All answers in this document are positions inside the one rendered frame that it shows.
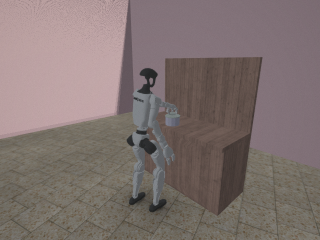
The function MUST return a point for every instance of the right robot forearm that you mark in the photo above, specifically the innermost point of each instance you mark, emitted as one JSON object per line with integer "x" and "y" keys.
{"x": 159, "y": 136}

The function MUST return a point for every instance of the robot right hand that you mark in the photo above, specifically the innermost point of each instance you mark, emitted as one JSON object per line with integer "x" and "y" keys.
{"x": 167, "y": 153}

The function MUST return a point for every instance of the right robot foot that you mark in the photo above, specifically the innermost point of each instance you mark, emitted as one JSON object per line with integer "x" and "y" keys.
{"x": 154, "y": 207}

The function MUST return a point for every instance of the lid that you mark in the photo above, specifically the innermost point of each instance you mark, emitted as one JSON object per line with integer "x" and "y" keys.
{"x": 172, "y": 116}

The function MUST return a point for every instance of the left robot thigh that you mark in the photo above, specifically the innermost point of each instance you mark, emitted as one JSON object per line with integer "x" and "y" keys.
{"x": 139, "y": 154}

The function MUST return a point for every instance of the table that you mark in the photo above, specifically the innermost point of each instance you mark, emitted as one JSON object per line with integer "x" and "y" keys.
{"x": 216, "y": 100}

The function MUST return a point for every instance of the pot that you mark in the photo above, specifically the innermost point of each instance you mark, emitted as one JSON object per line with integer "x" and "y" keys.
{"x": 172, "y": 122}

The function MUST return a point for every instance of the right robot upper arm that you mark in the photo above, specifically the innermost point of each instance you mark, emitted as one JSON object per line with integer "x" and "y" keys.
{"x": 155, "y": 102}

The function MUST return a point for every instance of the left robot forearm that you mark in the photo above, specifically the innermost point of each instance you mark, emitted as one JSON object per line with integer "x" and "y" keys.
{"x": 164, "y": 104}

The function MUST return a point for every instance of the robot left hand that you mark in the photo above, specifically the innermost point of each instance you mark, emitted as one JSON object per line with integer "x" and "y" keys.
{"x": 172, "y": 107}

